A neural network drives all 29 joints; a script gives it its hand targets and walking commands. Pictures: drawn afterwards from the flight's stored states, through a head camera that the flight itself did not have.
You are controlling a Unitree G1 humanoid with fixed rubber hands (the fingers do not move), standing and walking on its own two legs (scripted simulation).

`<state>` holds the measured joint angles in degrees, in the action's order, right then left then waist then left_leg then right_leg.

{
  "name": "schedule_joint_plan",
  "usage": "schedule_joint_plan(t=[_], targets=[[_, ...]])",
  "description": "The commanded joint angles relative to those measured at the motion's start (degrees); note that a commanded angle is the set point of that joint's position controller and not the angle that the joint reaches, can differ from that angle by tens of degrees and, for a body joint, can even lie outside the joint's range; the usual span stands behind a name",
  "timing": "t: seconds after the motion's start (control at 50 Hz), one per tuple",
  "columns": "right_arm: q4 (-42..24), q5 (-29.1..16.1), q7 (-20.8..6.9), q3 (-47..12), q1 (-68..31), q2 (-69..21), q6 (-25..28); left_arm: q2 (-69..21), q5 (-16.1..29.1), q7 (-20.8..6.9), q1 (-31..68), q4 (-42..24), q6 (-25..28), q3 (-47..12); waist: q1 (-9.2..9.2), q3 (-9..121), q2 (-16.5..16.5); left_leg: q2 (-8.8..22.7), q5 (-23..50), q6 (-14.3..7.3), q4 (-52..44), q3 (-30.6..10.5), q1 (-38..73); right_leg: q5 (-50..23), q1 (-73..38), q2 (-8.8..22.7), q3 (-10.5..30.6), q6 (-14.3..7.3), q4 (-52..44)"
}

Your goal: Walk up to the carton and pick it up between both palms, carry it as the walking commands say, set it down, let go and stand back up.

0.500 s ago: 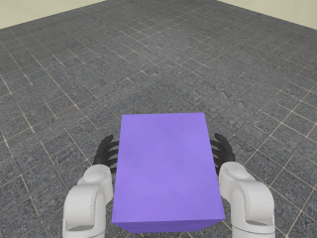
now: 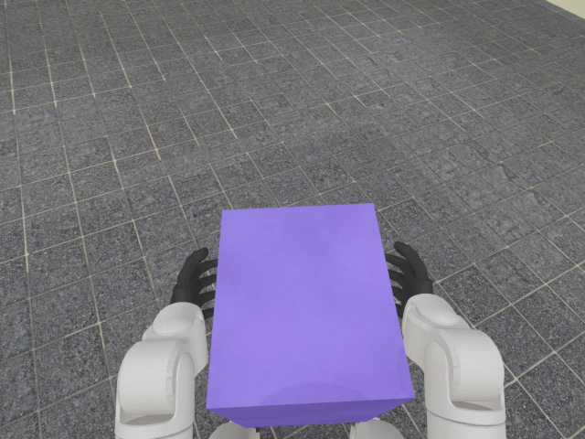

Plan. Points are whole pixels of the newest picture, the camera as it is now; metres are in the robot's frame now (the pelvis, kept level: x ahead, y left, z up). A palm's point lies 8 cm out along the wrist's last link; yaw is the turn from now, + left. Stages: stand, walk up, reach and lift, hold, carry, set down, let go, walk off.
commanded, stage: carry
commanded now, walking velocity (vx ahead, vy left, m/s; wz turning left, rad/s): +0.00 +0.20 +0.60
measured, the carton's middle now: (302, 327) +0.27 +0.00 +0.00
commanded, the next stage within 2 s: none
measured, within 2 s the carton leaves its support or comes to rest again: neither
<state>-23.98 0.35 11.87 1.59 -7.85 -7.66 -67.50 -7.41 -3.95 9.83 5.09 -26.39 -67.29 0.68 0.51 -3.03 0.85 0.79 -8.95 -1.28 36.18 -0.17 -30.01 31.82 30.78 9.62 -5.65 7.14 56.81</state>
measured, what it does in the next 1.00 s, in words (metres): steps to the left, turning left: right foot, then left foot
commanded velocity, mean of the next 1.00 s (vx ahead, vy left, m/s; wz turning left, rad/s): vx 0.00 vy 0.20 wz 0.60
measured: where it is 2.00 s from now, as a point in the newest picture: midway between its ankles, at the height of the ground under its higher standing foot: outside the picture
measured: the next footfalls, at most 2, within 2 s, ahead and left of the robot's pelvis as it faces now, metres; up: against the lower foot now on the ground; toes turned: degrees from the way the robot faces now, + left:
right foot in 0.14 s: +0.02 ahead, -0.10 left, +0.00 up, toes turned -6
left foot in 0.42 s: +0.03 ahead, +0.28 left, +0.00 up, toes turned +16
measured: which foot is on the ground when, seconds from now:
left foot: down 0.00-0.14, up 0.16-0.40, down 0.42-0.72, up 0.74-0.98, down 1.00-1.00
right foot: up 0.00-0.12, down 0.14-0.42, up 0.44-0.68, down 0.70-1.00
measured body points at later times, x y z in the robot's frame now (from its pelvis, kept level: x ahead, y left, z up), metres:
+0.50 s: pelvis -0.05 +0.14 -0.01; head -0.01 +0.17 +0.44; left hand +0.18 +0.35 +0.06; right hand +0.26 +0.09 +0.07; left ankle -0.01 +0.27 -0.72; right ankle -0.03 -0.06 -0.69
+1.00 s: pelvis -0.11 +0.28 +0.00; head -0.09 +0.30 +0.45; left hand +0.05 +0.55 +0.08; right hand +0.20 +0.31 +0.09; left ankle -0.14 +0.43 -0.71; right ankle -0.04 +0.08 -0.72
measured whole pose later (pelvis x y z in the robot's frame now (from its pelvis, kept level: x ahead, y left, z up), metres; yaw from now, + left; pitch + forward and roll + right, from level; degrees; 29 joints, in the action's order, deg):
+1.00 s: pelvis -0.11 +0.28 +0.00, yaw +33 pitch +4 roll +0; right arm -28.9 0.7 12.3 1.6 -7.1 -7.5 -68.5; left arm -7.5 -3.8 9.4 5.2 -28.2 -66.6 -0.5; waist 0.4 0.9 -0.2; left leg 2.1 -22.7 -1.3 41.9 -0.8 -29.8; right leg 19.4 16.5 17.9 -14.2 7.6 37.2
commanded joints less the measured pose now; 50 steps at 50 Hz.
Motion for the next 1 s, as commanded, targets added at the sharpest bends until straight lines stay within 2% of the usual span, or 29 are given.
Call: schedule_joint_plan(t=[0.0, 0.08, 0.1, 0.12, 0.14, 0.16, 0.22, 0.26, 0.3, 0.36, 0.38, 0.4, 0.42, 0.44, 0.46, 0.5, 0.54, 0.58, 0.62, 0.66, 0.68, 0.7, 0.72, 0.76, 0.78, 0.82, 0.9, 0.94, 0.98], targets=[[-12.6, -16.7, -11.6, -33.2, -21.9, -57.7, 4.7, -60.3, 21.3, -8.4, 26.6, -10.9, 4.4, -37.7, 0.09, 26.6, -14.2, 8.6, -6.9, -6.8, -17.0, -19.6, 14.6, -2.1, -2.3, -7.3, -0.3, -3.7, 1.9], [-10.4, -14.8, -11.0, -33.7, -17.4, -57.0, 3.9, -58.5, 21.3, -8.5, 25.4, -10.9, 3.8, -37.0, 0.07, 28.5, -15.2, 6.0, -15.6, -2.7, -23.3, -17.0, 6.3, -2.5, -21.4, -8.9, -1.8, -7.3, -21.5], [-11.2, -14.8, -10.6, -33.9, -18.2, -55.2, 3.4, -57.2, 20.1, -8.6, 21.5, -7.9, 3.3, -35.2, -0.74, 27.1, -13.3, 3.5, -17.3, 0.6, -22.0, -15.1, 1.8, -3.4, -30.2, -8.6, -0.7, -8.6, -31.4], [-12.4, -14.1, -10.2, -35.0, -19.4, -53.6, 2.9, -56.3, 19.2, -8.8, 18.2, -5.3, 3.1, -32.6, -2.22, 27.0, -2.8, -0.9, -16.4, 4.2, -15.8, -8.6, -7.7, -0.3, -40.0, -2.7, 5.3, -9.8, -40.9], [-10.7, -13.2, -10.0, -34.5, -18.4, -53.0, 2.3, -55.6, 19.8, -9.0, 20.8, -4.3, 2.8, -32.5, -1.20, 23.1, 20.1, -5.2, -17.3, 3.1, 9.0, -1.6, -12.5, 9.6, -32.5, 15.6, 20.8, -14.2, -45.7], [-13.6, -13.7, -10.3, -36.3, -22.8, -55.0, 2.7, -56.8, 19.6, -9.4, 21.4, -6.2, 3.6, -32.2, -1.10, 16.6, 23.2, -1.1, -18.1, 3.3, 25.0, -0.8, -18.5, 4.1, -21.1, 32.1, 27.8, -18.3, -49.9], [-11.8, -15.6, -9.9, -36.4, -26.2, -56.4, 2.1, -54.9, 19.6, -9.6, 24.8, -7.4, 2.4, -32.2, 0.30, 17.3, 2.3, 2.2, -11.0, 4.4, 39.6, -4.3, -11.0, -11.5, -17.2, 20.0, 6.1, -12.1, -39.6], [-11.8, -16.4, -9.8, -37.1, -28.1, -56.0, 1.1, -53.8, 18.9, -9.3, 26.1, -7.7, 1.6, -31.9, 1.10, 16.0, 5.7, 1.0, -10.6, 4.7, 33.2, -0.4, -7.7, -23.7, -18.5, 13.3, -1.9, -8.6, -33.8], [-11.2, -16.6, -8.8, -36.6, -24.2, -55.2, -0.1, -52.5, 18.6, -8.4, 21.9, -7.3, 1.3, -31.0, 0.81, 18.1, 14.2, 1.2, -15.2, 4.1, 19.2, 4.3, -7.2, -50.3, -29.1, 13.1, -6.5, -6.9, -24.8], [-14.4, -17.2, -9.1, -36.6, -24.9, -53.6, 0.0, -53.8, 17.6, -7.7, 19.3, -7.3, 1.6, -31.8, -0.22, 23.0, 19.2, 2.1, -16.3, 2.6, 0.5, 7.1, 3.8, -50.6, -27.1, 17.3, -4.6, -6.3, -21.3], [-10.2, -16.4, -9.1, -34.8, -21.1, -54.1, -0.4, -54.4, 17.4, -7.2, 18.9, -5.5, 1.3, -31.9, 1.02, 25.9, 15.6, 0.7, -11.9, 2.4, -7.5, 5.8, 11.5, -48.2, -25.6, 14.6, -6.6, -4.8, -13.1], [-11.5, -16.4, -9.2, -34.7, -20.7, -54.9, -0.2, -55.0, 18.4, -7.2, 20.6, -8.2, 1.4, -33.2, 2.02, 27.1, 2.2, -1.4, -3.7, 1.3, -10.1, 3.5, 20.5, -33.8, -15.6, 9.8, -6.9, -3.4, -5.1], [-9.8, -15.4, -9.0, -32.8, -19.7, -53.0, 0.5, -54.4, 19.5, -7.6, 22.6, -8.5, 1.3, -35.3, 0.30, 27.5, -13.1, 9.8, 22.9, -0.9, -9.6, -13.4, 29.0, 6.3, 1.3, 2.5, -7.0, -2.3, 3.4], [-9.2, -15.2, -9.2, -31.6, -16.9, -53.9, 1.6, -54.5, 21.4, -7.5, 25.4, -13.2, 1.8, -38.5, 0.48, 28.9, -31.0, 16.4, 50.4, -6.5, -7.6, -27.3, 32.0, 18.3, 11.6, -4.9, -3.4, -1.5, 11.4], [-8.6, -15.2, -9.3, -31.7, -16.1, -55.6, 1.8, -55.2, 21.9, -7.5, 26.9, -13.6, 2.1, -39.3, 0.27, 30.3, -24.1, 13.3, 45.0, -7.7, -6.0, -23.7, 29.5, 15.3, 6.3, -2.3, 2.6, -1.9, 12.1], [-12.5, -16.7, -10.4, -33.6, -19.4, -57.8, 3.2, -59.1, 23.0, -7.8, 27.1, -15.4, 3.8, -39.0, -0.07, 32.5, -13.5, 8.5, 36.8, -7.3, -3.9, -16.4, 28.8, 5.5, 3.5, -3.2, 1.0, -1.5, 8.4], [-13.5, -16.1, -10.6, -33.4, -19.5, -58.0, 3.6, -60.8, 22.9, -8.1, 25.5, -12.5, 3.5, -38.3, -0.03, 31.7, -14.0, 6.7, 21.4, -7.3, -8.1, -17.4, 23.0, 0.7, -1.5, -5.3, 0.3, -2.7, 4.6], [-14.0, -16.3, -10.8, -34.3, -19.1, -57.6, 4.3, -59.2, 21.8, -8.1, 23.0, -12.4, 4.5, -36.6, 0.65, 30.6, -10.1, 9.1, 21.2, -8.0, -11.9, -22.2, 24.6, -0.5, -1.4, -7.1, 0.2, -3.1, -1.7], [-11.6, -15.2, -10.4, -34.8, -15.9, -56.5, 3.5, -57.6, 21.3, -8.2, 20.8, -11.2, 4.1, -35.8, 0.24, 30.5, -10.8, 6.6, 13.6, -6.3, -15.1, -19.6, 16.7, -2.4, -12.7, -8.1, -0.8, -5.2, -13.3], [-13.0, -15.0, -10.0, -35.7, -17.1, -55.5, 3.5, -57.3, 20.9, -8.4, 18.8, -9.7, 3.8, -34.7, -0.88, 32.0, -10.2, 1.9, 10.7, 1.1, -16.6, -15.4, 9.9, -4.4, -28.8, -9.2, -1.3, -8.3, -30.9], [-14.4, -14.7, -9.9, -36.5, -18.3, -54.7, 3.9, -57.3, 20.6, -8.6, 17.8, -9.5, 4.2, -34.6, -2.25, 31.9, -5.1, -0.6, 4.8, 3.7, -13.1, -11.9, 0.4, -11.8, -41.0, -4.3, 1.5, -9.6, -39.4], [-15.0, -15.3, -9.7, -37.7, -19.9, -55.9, 3.8, -57.2, 20.7, -8.8, 18.5, -9.3, 4.4, -33.5, -1.50, 29.9, 13.5, -4.1, -11.3, 2.9, 1.5, -6.2, -7.2, -8.9, -42.3, 14.6, 18.8, -12.8, -42.6], [-16.3, -14.4, -9.7, -38.6, -20.9, -55.1, 3.9, -56.3, 19.9, -9.2, 18.4, -8.4, 5.1, -32.5, -1.20, 24.6, 24.8, -5.1, -22.5, 3.2, 20.2, -1.4, -18.9, -25.6, -37.0, 31.2, 28.4, -20.4, -43.1], [-16.8, -16.9, -9.7, -39.8, -24.7, -56.9, 4.7, -56.0, 19.9, -10.0, 18.8, -10.6, 5.8, -32.3, -0.30, 21.5, 7.2, 0.5, -18.4, 4.7, 33.4, -4.5, -18.5, -43.5, -31.8, 26.3, 16.2, -16.4, -36.8], [-14.5, -16.6, -9.8, -38.8, -23.8, -56.0, 4.0, -54.7, 19.9, -9.8, 20.7, -10.9, 5.3, -32.4, -0.08, 20.4, 3.8, 0.8, -16.3, 5.0, 37.1, -4.8, -16.3, -48.6, -30.5, 22.4, 9.6, -13.9, -33.2], [-14.3, -16.3, -8.9, -39.6, -24.3, -55.8, 3.1, -52.7, 19.5, -9.7, 21.6, -10.5, 4.1, -32.0, 0.50, 18.8, 8.9, -0.6, -12.2, 5.0, 30.9, -0.1, -12.2, -56.1, -32.6, 13.0, -3.4, -8.8, -28.5], [-14.4, -16.6, -8.4, -39.6, -24.6, -53.4, 0.4, -50.3, 17.1, -8.5, 16.7, -6.5, 1.9, -29.6, 0.47, 21.9, 19.0, 1.8, -15.6, 3.5, 12.2, 6.3, 0.6, -56.6, -30.5, 14.2, -8.6, -7.0, -23.6], [-11.2, -15.0, -8.5, -36.5, -21.4, -51.3, -0.5, -49.6, 17.0, -8.3, 16.7, -5.8, 1.2, -31.0, -0.14, 23.0, 16.4, -0.2, -17.5, 3.1, 3.0, 10.4, 4.6, -58.5, -29.2, 15.3, -8.3, -6.5, -19.1], [-10.5, -15.0, -8.9, -35.2, -19.0, -52.3, -0.1, -50.3, 17.6, -8.0, 18.6, -8.3, 1.5, -32.6, 2.27, 27.4, 4.3, -3.7, -5.5, 0.7, -9.1, 7.4, 20.3, -48.5, -18.6, 10.8, -10.0, -3.2, -4.2]])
